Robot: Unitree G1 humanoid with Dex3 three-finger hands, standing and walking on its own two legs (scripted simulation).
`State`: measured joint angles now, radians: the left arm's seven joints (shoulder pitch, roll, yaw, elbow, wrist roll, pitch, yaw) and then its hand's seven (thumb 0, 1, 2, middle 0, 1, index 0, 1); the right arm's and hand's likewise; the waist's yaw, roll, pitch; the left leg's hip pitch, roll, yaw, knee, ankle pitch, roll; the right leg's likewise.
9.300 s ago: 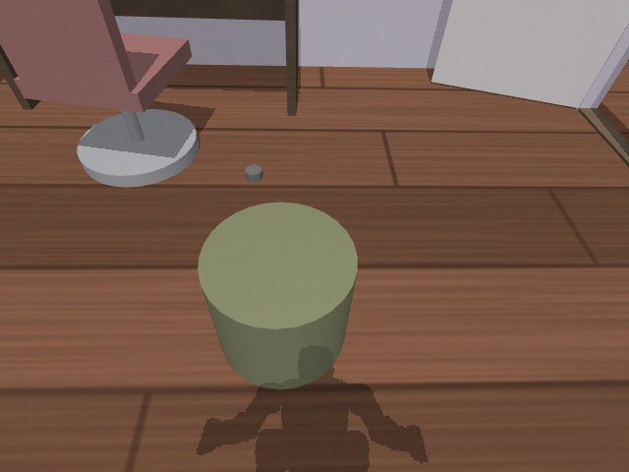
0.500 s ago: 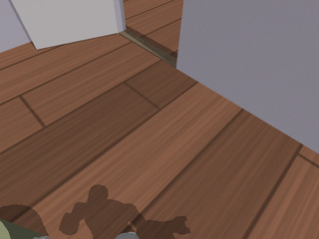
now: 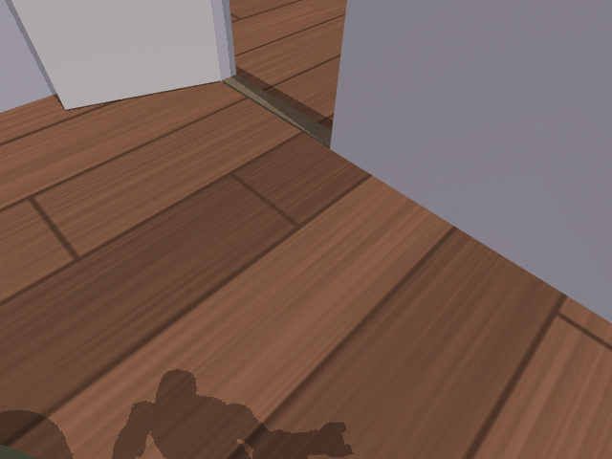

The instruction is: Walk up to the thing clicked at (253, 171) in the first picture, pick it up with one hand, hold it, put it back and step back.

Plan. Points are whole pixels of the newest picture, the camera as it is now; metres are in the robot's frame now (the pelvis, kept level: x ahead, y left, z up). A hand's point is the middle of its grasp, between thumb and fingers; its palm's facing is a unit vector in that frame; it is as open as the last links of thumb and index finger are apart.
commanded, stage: stand
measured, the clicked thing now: out of the picture +0.44 +1.42 -0.75
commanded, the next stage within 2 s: none
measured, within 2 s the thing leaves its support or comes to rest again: neither
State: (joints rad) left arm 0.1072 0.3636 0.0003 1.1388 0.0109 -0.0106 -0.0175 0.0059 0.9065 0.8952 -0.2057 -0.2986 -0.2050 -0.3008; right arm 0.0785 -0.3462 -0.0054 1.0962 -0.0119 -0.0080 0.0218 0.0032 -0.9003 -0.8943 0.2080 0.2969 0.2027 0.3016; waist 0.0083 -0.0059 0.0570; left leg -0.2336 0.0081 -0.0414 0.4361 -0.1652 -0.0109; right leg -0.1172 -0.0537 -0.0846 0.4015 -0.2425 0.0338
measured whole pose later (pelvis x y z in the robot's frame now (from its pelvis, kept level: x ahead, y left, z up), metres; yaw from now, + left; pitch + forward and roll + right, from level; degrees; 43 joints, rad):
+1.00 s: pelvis +0.01 -0.01 +0.01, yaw -2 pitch -2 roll +0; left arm 0.11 0.35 0.01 1.13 0.01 0.00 -0.02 0.01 0.91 0.90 -0.21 -0.30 -0.21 -0.30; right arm 0.09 -0.35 0.00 1.15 -0.01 -0.01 0.01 0.00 -0.90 -0.89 0.21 0.30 0.20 0.30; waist 0.00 0.00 0.05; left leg -0.16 0.03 -0.02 0.33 -0.13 -0.03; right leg -0.07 -0.04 -0.06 0.32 -0.21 0.02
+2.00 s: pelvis +0.02 -0.02 +0.01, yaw -2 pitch -2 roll +0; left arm 0.12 0.36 0.00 1.12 0.01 0.00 -0.01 0.01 0.91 0.90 -0.21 -0.30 -0.20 -0.30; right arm 0.10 -0.35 0.01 1.13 -0.01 0.00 0.01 0.00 -0.90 -0.89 0.21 0.30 0.20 0.30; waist 0.00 0.00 0.05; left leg -0.15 0.03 -0.02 0.34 -0.15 -0.03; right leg -0.05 -0.03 -0.06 0.31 -0.23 0.01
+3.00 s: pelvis +0.20 +0.03 +0.00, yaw +0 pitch -3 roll +2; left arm 0.25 0.43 0.06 0.95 0.03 -0.02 -0.10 0.01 0.91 0.90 -0.20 -0.30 -0.20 -0.30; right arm 0.33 -0.39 -0.06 0.91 -0.03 -0.07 0.06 0.00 -0.90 -0.89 0.21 0.30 0.21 0.30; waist -0.02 -0.03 0.07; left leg -0.08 0.01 0.09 0.43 -0.29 0.02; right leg -0.46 -0.09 0.00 0.71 -0.24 -0.01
